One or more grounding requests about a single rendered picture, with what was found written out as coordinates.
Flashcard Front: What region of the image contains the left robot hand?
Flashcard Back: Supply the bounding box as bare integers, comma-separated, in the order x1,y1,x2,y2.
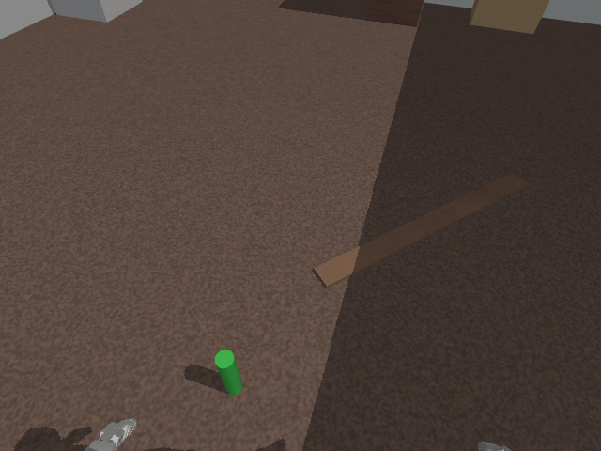
85,418,137,451

